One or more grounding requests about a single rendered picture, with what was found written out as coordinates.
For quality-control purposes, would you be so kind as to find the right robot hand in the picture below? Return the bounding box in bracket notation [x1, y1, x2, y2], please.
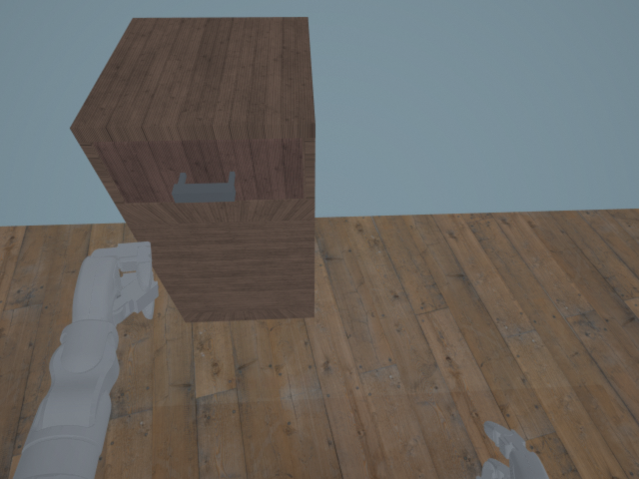
[476, 421, 549, 479]

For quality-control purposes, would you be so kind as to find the drawer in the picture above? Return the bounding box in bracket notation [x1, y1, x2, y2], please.
[93, 138, 304, 204]

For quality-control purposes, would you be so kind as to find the robot left forearm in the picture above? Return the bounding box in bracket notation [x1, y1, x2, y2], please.
[13, 319, 120, 479]

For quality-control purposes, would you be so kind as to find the cabinet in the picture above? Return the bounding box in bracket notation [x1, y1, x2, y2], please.
[70, 17, 316, 322]

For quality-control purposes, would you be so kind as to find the handle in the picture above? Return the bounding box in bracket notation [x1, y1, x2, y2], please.
[172, 172, 236, 203]

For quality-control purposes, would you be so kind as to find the left robot hand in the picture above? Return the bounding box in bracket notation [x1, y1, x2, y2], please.
[72, 241, 159, 327]

